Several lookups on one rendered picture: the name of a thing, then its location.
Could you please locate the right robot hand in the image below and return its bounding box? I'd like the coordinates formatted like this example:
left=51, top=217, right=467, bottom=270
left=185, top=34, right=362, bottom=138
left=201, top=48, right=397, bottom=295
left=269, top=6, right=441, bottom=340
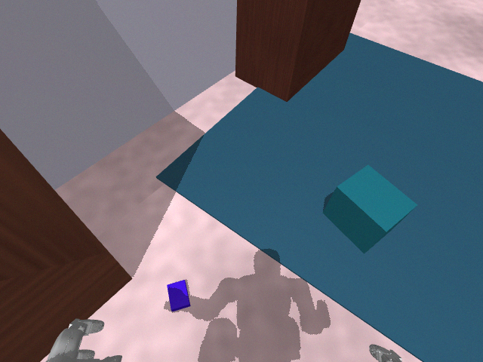
left=369, top=345, right=402, bottom=362

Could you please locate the left robot hand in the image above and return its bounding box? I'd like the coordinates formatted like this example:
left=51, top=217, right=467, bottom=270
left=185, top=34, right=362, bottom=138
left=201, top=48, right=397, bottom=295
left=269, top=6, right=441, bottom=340
left=48, top=318, right=122, bottom=362

